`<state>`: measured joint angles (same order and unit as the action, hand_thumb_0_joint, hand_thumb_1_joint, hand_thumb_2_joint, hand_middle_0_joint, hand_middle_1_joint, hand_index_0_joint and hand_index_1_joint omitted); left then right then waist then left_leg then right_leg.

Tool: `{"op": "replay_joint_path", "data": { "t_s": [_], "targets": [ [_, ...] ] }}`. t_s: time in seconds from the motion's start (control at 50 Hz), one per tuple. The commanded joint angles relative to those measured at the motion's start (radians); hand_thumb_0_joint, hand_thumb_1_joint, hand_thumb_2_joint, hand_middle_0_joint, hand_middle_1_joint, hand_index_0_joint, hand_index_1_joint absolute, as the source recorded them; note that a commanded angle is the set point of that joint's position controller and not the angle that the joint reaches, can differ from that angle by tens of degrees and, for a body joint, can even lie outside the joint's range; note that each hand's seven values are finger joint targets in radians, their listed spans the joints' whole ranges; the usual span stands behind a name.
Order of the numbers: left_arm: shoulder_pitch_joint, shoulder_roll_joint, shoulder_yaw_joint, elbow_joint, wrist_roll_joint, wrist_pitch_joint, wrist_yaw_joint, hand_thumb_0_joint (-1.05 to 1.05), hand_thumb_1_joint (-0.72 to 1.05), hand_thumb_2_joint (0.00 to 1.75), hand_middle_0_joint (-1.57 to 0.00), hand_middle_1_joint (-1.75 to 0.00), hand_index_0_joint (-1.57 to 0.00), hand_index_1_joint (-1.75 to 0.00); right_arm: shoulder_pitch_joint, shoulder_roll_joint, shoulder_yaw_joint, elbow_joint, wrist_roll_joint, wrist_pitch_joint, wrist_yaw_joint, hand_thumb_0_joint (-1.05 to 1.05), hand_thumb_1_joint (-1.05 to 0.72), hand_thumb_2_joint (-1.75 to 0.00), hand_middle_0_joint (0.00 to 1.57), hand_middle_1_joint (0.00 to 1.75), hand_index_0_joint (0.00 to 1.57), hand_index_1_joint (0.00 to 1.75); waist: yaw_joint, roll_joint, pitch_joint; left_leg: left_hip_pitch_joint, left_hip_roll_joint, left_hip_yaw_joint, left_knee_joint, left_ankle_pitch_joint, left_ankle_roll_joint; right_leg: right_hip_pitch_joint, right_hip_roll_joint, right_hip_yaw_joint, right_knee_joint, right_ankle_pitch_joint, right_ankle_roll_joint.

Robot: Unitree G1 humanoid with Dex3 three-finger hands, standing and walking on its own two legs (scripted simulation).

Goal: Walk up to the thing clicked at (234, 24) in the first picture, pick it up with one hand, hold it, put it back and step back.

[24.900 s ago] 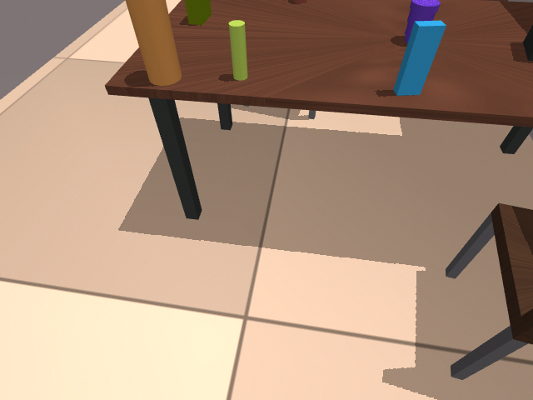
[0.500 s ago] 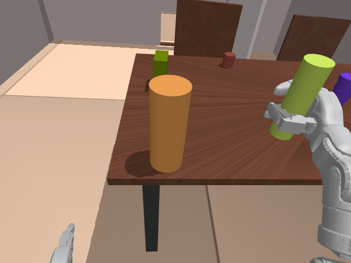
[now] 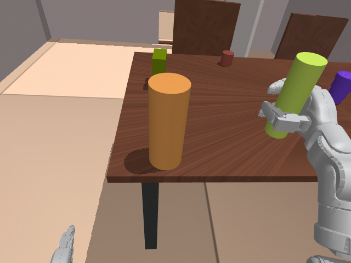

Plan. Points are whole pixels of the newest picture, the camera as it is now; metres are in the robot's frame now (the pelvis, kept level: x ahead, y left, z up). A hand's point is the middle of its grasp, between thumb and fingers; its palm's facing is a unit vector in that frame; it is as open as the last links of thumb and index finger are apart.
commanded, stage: crouch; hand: right
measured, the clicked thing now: (291, 100) +0.34 -0.18 +0.28
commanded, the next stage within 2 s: lower in 1.34 s
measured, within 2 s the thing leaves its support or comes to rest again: neither
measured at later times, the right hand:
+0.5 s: hand (255, 123) +0.40 -0.16 +0.17, palm faces +0.09 +1.00 +0.00, open 5.8 cm
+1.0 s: hand (248, 117) +0.46 -0.17 +0.14, palm faces +0.09 +1.00 +0.01, open 5.8 cm
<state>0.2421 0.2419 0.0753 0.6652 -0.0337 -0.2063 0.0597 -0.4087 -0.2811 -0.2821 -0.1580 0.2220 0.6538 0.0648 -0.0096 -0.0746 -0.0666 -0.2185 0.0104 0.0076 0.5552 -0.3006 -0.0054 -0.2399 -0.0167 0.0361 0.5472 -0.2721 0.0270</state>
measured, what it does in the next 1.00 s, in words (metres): stands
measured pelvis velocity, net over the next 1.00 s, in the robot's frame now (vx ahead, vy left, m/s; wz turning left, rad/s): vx -0.01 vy -0.01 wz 0.05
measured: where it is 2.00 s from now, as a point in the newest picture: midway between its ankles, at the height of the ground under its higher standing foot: outside the picture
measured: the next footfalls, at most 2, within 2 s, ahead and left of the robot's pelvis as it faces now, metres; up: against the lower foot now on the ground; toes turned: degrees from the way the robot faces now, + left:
none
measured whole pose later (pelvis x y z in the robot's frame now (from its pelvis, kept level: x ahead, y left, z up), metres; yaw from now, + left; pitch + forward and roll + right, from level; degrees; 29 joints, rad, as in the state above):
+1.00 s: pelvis -0.01 -0.01 -0.01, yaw +3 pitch +6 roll +0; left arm 0.27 0.22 0.04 0.55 -0.01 -0.21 0.06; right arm -0.76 -0.36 -0.31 0.84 0.12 -0.03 0.07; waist 0.08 0.00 -0.05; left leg -0.43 -0.01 -0.03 0.60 -0.28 -0.01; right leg -0.44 -0.04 0.00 0.61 -0.28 0.02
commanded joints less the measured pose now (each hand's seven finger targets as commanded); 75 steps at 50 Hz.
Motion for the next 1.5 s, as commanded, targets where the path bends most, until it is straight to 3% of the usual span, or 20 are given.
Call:
{"op": "replay_joint_path", "data": {
  "t_s": [0.0, 0.1, 0.14, 0.2, 0.32, 0.42, 0.6, 0.68, 0.74, 0.86, 0.94, 0.98, 1.04, 1.06, 1.12, 1.22, 1.32, 1.36, 1.44, 1.48],
  "targets": [
    [-0.16, 0.141, 0.053, -0.179, -0.004, -0.066, 0.009, 0.0, -0.55, 0.05, -0.05, -0.05, -0.05, -0.05, -0.439, -0.211, -0.073, -0.179, 0.018, -0.063, 0.006, 0.0, -0.62, -1.3, 1.39, 1.42, 1.4, 1.42, 0.014, 0.061, -0.189, -0.024, -0.013, 0.042, -0.101, 0.187, -0.008, 0.118, 0.025, -0.027, -0.063, 0.156, -0.041],
    [-0.091, 0.108, 0.025, -0.214, -0.003, -0.061, 0.004, 0.0, -0.53, 0.04, -0.04, -0.05, -0.05, -0.05, -0.401, -0.209, -0.11, -0.092, 0.032, -0.061, 0.0, 0.0, -0.61, -1.29, 1.41, 1.42, 1.42, 1.42, 0.011, 0.151, -0.16, -0.022, -0.014, 0.046, -0.106, 0.215, -0.019, 0.104, 0.028, -0.035, -0.059, 0.171, -0.048],
    [-0.068, 0.13, 0.062, -0.177, -0.001, -0.059, 0.004, 0.0, -0.53, 0.05, -0.04, -0.05, -0.05, -0.05, -0.412, -0.224, -0.128, -0.037, 0.027, -0.07, -0.007, 0.0, -0.6, -1.3, 1.42, 1.44, 1.43, 1.44, 0.02, 0.132, -0.126, -0.047, -0.014, 0.04, -0.109, 0.197, -0.018, 0.093, 0.027, -0.036, -0.067, 0.148, -0.048],
    [-0.114, 0.126, 0.059, -0.173, 0.002, -0.076, -0.003, 0.0, -0.54, 0.05, -0.04, -0.05, -0.05, -0.05, -0.455, -0.164, -0.059, 0.022, 0.006, -0.107, -0.009, 0.0, -0.62, -1.3, 1.43, 1.44, 1.43, 1.44, 0.033, 0.115, -0.075, -0.094, -0.011, 0.027, -0.122, 0.111, -0.017, 0.058, 0.028, -0.037, -0.079, 0.06, -0.051],
    [-0.186, 0.069, 0.005, -0.2, 0.005, -0.123, -0.008, 0.0, -0.53, 0.04, -0.05, -0.05, -0.05, -0.05, -0.647, -0.179, -0.019, 0.1, -0.03, -0.257, -0.015, 0.0, -0.6, -1.27, 1.4, 1.41, 1.4, 1.41, 0.044, 0.068, -0.239, -0.071, 0.0, -0.001, -0.092, 0.141, -0.018, 0.085, 0.023, -0.035, -0.041, 0.085, -0.047],
    [-0.113, 0.132, 0.051, -0.207, 0.015, -0.138, 0.016, 0.0, -0.53, 0.05, -0.05, -0.06, -0.06, -0.05, -0.738, -0.275, -0.063, 0.206, -0.048, -0.388, -0.041, 0.0, -0.63, -1.31, 1.44, 1.44, 1.44, 1.44, 0.053, 0.025, -0.401, -0.04, -0.007, 0.012, -0.045, 0.256, -0.011, 0.144, 0.016, -0.036, -0.007, 0.188, -0.035],
    [-0.109, 0.09, 0.018, -0.222, 0.021, -0.114, 0.005, 0.0, -0.52, 0.03, -0.05, -0.06, -0.06, -0.05, -0.69, -0.242, -0.061, 0.589, -0.071, -0.546, -0.043, 0.0, -0.58, -1.32, 1.41, 1.44, 1.42, 1.45, 0.053, 0.07, -0.231, -0.089, -0.025, 0.017, -0.051, 0.205, -0.006, -0.003, 0.002, -0.042, -0.028, 0.143, -0.033],
    [-0.072, 0.083, 0.007, -0.255, 0.021, -0.101, -0.011, 0.0, -0.53, 0.03, -0.05, -0.06, -0.06, -0.05, -0.747, -0.277, -0.07, 0.63, -0.08, -0.605, -0.022, 0.0, -0.6, -1.32, 1.41, 1.44, 1.41, 1.44, 0.066, 0.065, -0.274, -0.087, -0.021, 0.001, -0.049, 0.224, -0.008, -0.004, 0.008, -0.053, -0.019, 0.155, -0.039],
    [-0.006, 0.146, 0.07, -0.241, 0.025, -0.084, -0.004, 0.0, -0.52, 0.03, -0.05, -0.06, -0.06, -0.05, -0.808, -0.298, -0.071, 0.663, -0.084, -0.649, -0.015, 0.0, -0.58, -1.32, 1.4, 1.44, 1.41, 1.44, 0.099, 0.072, -0.307, -0.119, -0.026, -0.001, -0.042, 0.226, -0.008, 0.032, 0.004, -0.05, -0.018, 0.146, -0.04],
    [-0.027, 0.09, 0.011, -0.288, 0.022, -0.073, 0.004, 0.0, -0.52, 0.04, -0.05, -0.06, -0.06, -0.05, -0.908, -0.299, -0.046, 0.654, -0.084, -0.749, -0.006, 0.0, -0.57, -1.29, 1.38, 1.41, 1.39, 1.41, 0.096, 0.017, -0.377, -0.124, -0.03, 0.001, -0.023, 0.249, -0.003, 0.057, -0.001, -0.044, 0.001, 0.18, -0.034],
    [-0.044, 0.079, -0.013, -0.282, 0.027, -0.056, -0.002, 0.0, -0.52, 0.04, -0.05, -0.06, -0.06, -0.05, -0.886, -0.319, -0.063, 0.751, -0.088, -0.783, 0.005, 0.0, -0.6, -1.3, 1.39, 1.41, 1.39, 1.41, 0.092, -0.014, -0.406, -0.129, -0.028, -0.002, -0.007, 0.302, -0.002, 0.039, 0.0, -0.046, 0.029, 0.252, -0.03],
    [-0.043, 0.124, 0.029, -0.271, 0.029, -0.043, 0.001, 0.0, -0.52, 0.04, -0.05, -0.06, -0.06, -0.05, -0.895, -0.369, -0.092, 0.758, -0.094, -0.791, -0.001, 0.0, -0.6, -1.32, 1.4, 1.43, 1.41, 1.43, 0.086, -0.021, -0.426, -0.118, -0.027, -0.005, -0.002, 0.318, -0.002, 0.03, 0.004, -0.051, 0.035, 0.26, -0.031],
    [-0.025, 0.075, -0.021, -0.259, 0.028, -0.03, -0.012, 0.0, -0.52, 0.03, -0.05, -0.06, -0.06, -0.05, -0.849, -0.299, -0.059, 0.846, -0.092, -0.805, 0.006, 0.0, -0.6, -1.32, 1.41, 1.44, 1.41, 1.44, 0.095, -0.019, -0.364, -0.148, -0.034, 0.002, -0.003, 0.289, 0.0, -0.004, -0.003, -0.048, 0.034, 0.24, -0.027],
    [-0.082, 0.11, 0.005, -0.355, 0.025, -0.033, -0.01, 0.0, -0.52, 0.03, -0.05, -0.06, -0.06, -0.05, -0.899, -0.346, -0.086, 0.783, -0.092, -0.823, 0.004, 0.0, -0.6, -1.31, 1.4, 1.43, 1.4, 1.43, 0.096, 0.018, -0.444, -0.102, -0.034, 0.002, -0.001, 0.312, -0.002, 0.003, -0.003, -0.047, 0.037, 0.251, -0.031],
    [-0.051, 0.152, 0.043, -0.362, 0.026, -0.018, -0.002, 0.0, -0.52, 0.04, -0.06, -0.06, -0.06, -0.05, -0.922, -0.381, -0.1, 0.78, -0.093, -0.836, 0.004, 0.0, -0.58, -1.3, 1.38, 1.42, 1.39, 1.42, 0.109, 0.052, -0.437, -0.11, -0.037, 0.002, 0.007, 0.313, -0.007, 0.001, -0.003, -0.049, 0.04, 0.236, -0.037],
    [0.01, 0.105, 0.007, -0.367, 0.021, -0.001, -0.003, 0.0, -0.53, 0.04, -0.05, -0.06, -0.06, -0.05, -0.892, -0.348, -0.085, 0.858, -0.093, -0.856, 0.013, 0.0, -0.57, -1.29, 1.37, 1.4, 1.38, 1.4, 0.116, 0.046, -0.387, -0.147, -0.036, 0.003, 0.016, 0.311, -0.007, -0.023, -0.001, -0.053, 0.056, 0.238, -0.041],
    [0.029, 0.121, 0.034, -0.336, 0.025, 0.004, -0.01, 0.0, -0.52, 0.03, -0.05, -0.06, -0.06, -0.05, -0.881, -0.352, -0.08, 0.884, -0.104, -0.862, 0.015, 0.0, -0.61, -1.29, 1.38, 1.4, 1.38, 1.4, 0.124, -0.012, -0.36, -0.216, -0.035, -0.005, 0.028, 0.266, -0.003, -0.038, -0.002, -0.054, 0.067, 0.188, -0.036],
    [-0.002, 0.092, 0.004, -0.348, 0.025, 0.004, -0.016, 0.0, -0.52, 0.03, -0.05, -0.06, -0.06, -0.05, -0.918, -0.358, -0.085, 0.856, -0.104, -0.873, 0.015, 0.0, -0.6, -1.26, 1.36, 1.37, 1.36, 1.37, 0.113, -0.032, -0.385, -0.213, -0.035, -0.004, 0.035, 0.261, -0.001, -0.047, -0.004, -0.051, 0.08, 0.195, -0.033],
    [-0.057, 0.147, 0.043, -0.442, 0.027, -0.001, -0.007, 0.0, -0.53, 0.04, -0.05, -0.06, -0.06, -0.05, -0.979, -0.365, -0.085, 0.816, -0.101, -0.883, 0.011, 0.0, -0.56, -1.26, 1.34, 1.37, 1.34, 1.37, 0.131, 0.012, -0.494, -0.168, -0.038, 0.0, 0.054, 0.303, -0.005, -0.018, -0.008, -0.047, 0.098, 0.228, -0.035],
    [-0.007, 0.146, 0.04, -0.417, 0.023, 0.007, -0.006, 0.0, -0.54, 0.05, -0.05, -0.05, -0.05, -0.05, -0.866, -0.339, -0.081, 0.955, -0.104, -0.876, 0.017, 0.0, -0.57, -1.25, 1.33, 1.36, 1.34, 1.36, 0.133, 0.049, -0.46, -0.175, -0.04, 0.005, 0.064, 0.324, -0.006, -0.043, -0.007, -0.046, 0.108, 0.252, -0.037]
  ]
}}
